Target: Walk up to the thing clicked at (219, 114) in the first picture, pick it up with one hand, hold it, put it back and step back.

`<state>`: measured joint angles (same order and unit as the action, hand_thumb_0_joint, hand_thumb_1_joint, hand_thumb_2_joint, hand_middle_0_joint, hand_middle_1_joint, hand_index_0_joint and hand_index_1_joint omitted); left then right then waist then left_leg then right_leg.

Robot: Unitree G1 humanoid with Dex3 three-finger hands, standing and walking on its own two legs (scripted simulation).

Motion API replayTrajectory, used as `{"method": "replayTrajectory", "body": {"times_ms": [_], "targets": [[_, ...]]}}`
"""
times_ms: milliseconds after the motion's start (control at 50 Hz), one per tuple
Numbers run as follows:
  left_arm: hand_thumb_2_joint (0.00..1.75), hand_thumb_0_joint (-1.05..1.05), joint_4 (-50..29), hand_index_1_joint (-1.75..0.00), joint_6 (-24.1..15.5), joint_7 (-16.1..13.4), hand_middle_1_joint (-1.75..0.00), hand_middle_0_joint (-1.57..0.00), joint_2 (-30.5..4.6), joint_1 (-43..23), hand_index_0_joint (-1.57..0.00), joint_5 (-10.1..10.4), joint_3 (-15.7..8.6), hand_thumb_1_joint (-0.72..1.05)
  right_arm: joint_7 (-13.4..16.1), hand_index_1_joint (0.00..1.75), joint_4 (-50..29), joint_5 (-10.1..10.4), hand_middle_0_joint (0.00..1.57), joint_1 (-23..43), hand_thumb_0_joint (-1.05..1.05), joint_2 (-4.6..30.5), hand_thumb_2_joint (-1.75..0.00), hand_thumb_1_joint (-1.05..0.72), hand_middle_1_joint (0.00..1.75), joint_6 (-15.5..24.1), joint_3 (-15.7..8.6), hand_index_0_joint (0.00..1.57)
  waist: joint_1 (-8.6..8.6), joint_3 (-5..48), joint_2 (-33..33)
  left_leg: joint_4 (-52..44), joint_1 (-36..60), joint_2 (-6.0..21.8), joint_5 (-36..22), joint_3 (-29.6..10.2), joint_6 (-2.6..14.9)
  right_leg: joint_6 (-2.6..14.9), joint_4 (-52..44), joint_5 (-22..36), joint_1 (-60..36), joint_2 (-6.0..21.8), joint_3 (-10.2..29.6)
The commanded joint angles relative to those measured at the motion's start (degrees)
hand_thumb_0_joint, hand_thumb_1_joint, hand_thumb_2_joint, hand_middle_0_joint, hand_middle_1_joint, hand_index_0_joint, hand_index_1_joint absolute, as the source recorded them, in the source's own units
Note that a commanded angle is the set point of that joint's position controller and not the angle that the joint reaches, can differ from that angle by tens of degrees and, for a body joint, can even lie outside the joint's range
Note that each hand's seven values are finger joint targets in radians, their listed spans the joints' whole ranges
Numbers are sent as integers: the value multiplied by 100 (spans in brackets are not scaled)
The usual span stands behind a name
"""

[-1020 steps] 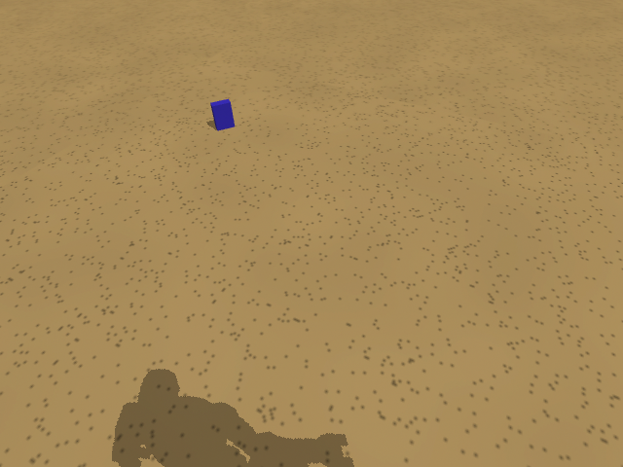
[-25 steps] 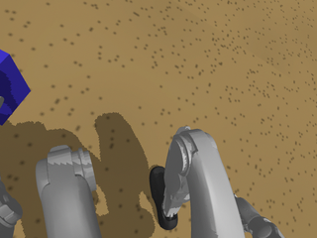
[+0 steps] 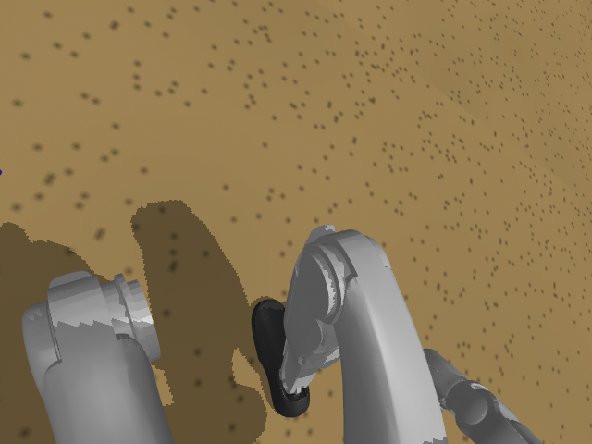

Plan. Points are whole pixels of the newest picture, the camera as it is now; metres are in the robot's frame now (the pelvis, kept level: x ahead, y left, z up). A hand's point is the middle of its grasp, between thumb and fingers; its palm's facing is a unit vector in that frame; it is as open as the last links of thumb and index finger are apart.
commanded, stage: lower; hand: left
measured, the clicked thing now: out of the picture +0.45 +0.33 -0.16
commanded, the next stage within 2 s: loosen in 0.98 s
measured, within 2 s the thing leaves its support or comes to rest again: rests again in 1.52 s
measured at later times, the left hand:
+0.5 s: hand out of the picture +0.43 +0.36 -0.16, palm faces +0.58 -0.81 -0.01, open 9.0 cm
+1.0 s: hand out of the picture +0.43 +0.36 -0.18, palm faces +0.57 -0.82 +0.00, open 8.9 cm
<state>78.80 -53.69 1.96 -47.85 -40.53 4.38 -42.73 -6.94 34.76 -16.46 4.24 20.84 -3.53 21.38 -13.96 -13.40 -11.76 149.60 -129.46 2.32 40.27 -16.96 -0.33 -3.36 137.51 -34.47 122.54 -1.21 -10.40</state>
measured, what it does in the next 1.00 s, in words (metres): stands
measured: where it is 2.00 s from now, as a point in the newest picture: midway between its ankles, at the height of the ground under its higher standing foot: (214, 411)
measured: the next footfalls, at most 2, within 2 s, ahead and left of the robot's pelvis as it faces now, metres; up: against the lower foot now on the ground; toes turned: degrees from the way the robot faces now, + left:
none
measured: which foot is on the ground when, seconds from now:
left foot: down 0.00-1.00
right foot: down 0.00-1.00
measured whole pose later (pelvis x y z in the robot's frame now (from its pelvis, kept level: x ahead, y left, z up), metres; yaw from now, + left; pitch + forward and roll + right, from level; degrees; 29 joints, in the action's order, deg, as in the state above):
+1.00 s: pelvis -0.01 +0.01 +0.00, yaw -3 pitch +12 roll -18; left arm 85.9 -59.2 -0.6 -55.5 -40.6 4.7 -40.0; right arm -6.6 30.2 -19.8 9.4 22.2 -4.3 29.9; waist -14.4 -18.4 -16.8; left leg 152.2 -126.8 2.8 41.0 -21.5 0.5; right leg -4.4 136.0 -33.0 118.2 -3.3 -13.8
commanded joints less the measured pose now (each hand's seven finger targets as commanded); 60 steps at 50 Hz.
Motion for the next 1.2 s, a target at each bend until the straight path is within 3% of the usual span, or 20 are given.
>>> {"method": "replayTrajectory", "body": {"times_ms": [0, 100, 180, 320, 360, 440, 620, 680, 720, 880, 900, 1060, 1080, 1140, 1180], "targets": [[129, 0, -862, -149, -523, -20, -151, -144, -1494, -1148, -148, 103, 6, 18, 107, 30, -74, -100, 20, -464, 0, 1955, -90, -90, 30, -32, -518, 20, -293, 3589, 3004, -1831, 2471, 222, -929, 448, -110, 395, -871, 918, -1776, -226, -592], [128, 0, -682, -148, -576, -60, -150, -143, -1585, -1144, -147, 85, 54, 22, 109, 30, -133, -143, 20, -326, 0, 2037, -90, -90, 30, -71, -405, 20, -376, 3355, 3036, -1889, 2547, 270, -938, 273, -152, 382, -803, 930, -1672, -219, -699], [125, 0, -549, -145, -636, -131, -147, -140, -1789, -1115, -144, 94, -31, 16, 106, 30, -180, -193, 20, -294, 0, 2001, -90, -90, 30, -92, -280, 20, -355, 3378, 2886, -1737, 2332, 244, -920, 367, -89, 352, -914, 954, -2002, -271, -671], [125, 0, -355, -144, -740, -160, -146, -140, -1849, -1190, -144, 38, 143, 20, 106, 30, -282, -237, 20, -44, 0, 2093, -90, -89, 30, -121, -167, 20, -481, 2966, 2947, -1875, 2302, 301, -532, 193, -116, 348, -871, 676, -1742, -286, -796], [124, 0, -325, -143, -765, -196, -145, -140, -1965, -1127, -144, 50, 54, 17, 105, 30, -307, -263, 20, -63, 0, 2106, -90, -89, 30, -120, -124, 20, -464, 3149, 2947, -1832, 2418, 307, -717, 177, -124, 336, -873, 825, -1889, -309, -807], [124, 0, -235, -143, -793, -183, -145, -140, -1883, -1089, -144, 63, 149, 19, 119, 30, -354, -276, 20, 41, 0, 2128, -90, -89, 30, -127, -80, 20, -519, 2935, 2932, -1851, 2402, 328, -617, 135, -127, 331, -883, 754, -1801, -317, -852], [121, 0, -179, -139, -886, -276, -141, -137, -2120, -1079, -140, 65, 98, 18, 130, 30, -428, -323, 20, 118, 0, 2179, -90, -89, 30, -147, 49, 20, -541, 2903, 2934, -1819, 2409, 352, -722, 66, -127, 317, -888, 874, -1955, -356, -909], [119, 0, -209, -137, -925, -258, -139, -136, -2080, -1180, -139, 97, 171, 17, 134, 30, -420, -340, 20, 159, 0, 2181, -90, -89, 30, -131, 74, 20, -617, 2866, 2899, -1751, 2339, 353, -664, 89, -102, 304, -914, 859, -1971, -372, -915], [119, 0, -151, -136, -913, -260, -138, -135, -2160, -1000, -138, 76, 109, 19, 145, 30, -429, -341, 20, 169, 0, 2183, -90, -89, 30, -128, 71, 20, -532, 2849, 3001, -1817, 2464, 372, -700, 62, -131, 319, -896, 858, -1940, -375, -919], [117, 0, -80, -134, -965, -274, -136, -133, -2107, -986, -136, 75, 175, 22, 153, 30, -451, -384, 20, 211, 0, 2228, -89, -89, 30, -149, 125, 20, -607, 2862, 3060, -1830, 2664, 413, -915, -68, -176, 314, -812, 1020, -1926, -395, -1001], [116, 0, -107, -133, -980, -270, -135, -134, -2084, -1106, -137, 66, 283, 22, 157, 30, -453, -372, 20, 260, 0, 2248, -90, -89, 30, -155, 128, 20, -647, 2721, 3093, -1869, 2606, 423, -805, -97, -183, 324, -795, 936, -1810, -381, -1019], [115, 0, -39, -131, -1054, -288, -132, -131, -2053, -1161, -134, 100, 352, 21, 156, 30, -477, -406, 20, 311, 0, 2226, -89, -89, 30, -146, 193, 20, -679, 2679, 2922, -1776, 2495, 416, -700, -60, -135, 301, -902, 900, -1900, -404, -1007], [108, 0, -31, -127, -1067, -292, -131, -132, -2096, -1164, -137, 90, 353, 21, 157, 30, -474, -404, 20, 315, 0, 2257, -89, -89, 30, -142, 194, 20, -708, 2642, 2987, -1811, 2515, 421, -679, -94, -149, 304, -873, 880, -1869, -407, -1035], [85, 0, 39, -109, -1082, -363, -114, -120, -2143, -1025, -126, 111, 211, 6, 158, 30, -470, -423, 20, 280, 0, 2269, -89, -89, 30, -167, 208, 20, -647, 2800, 3024, -1786, 2649, 418, -880, -105, -171, 296, -844, 1025, -2003, -410, -1059], [73, 0, -45, -97, -1103, -364, -103, -111, -2175, -1136, -117, 102, 274, 1, 161, 30, -489, -423, 20, 343, 0, 2260, -89, -89, 30, -175, 229, 20, -670, 2709, 3052, -1788, 2586, 425, -856, -111, -162, 304, -833, 1010, -1951, -410, -1050]]}}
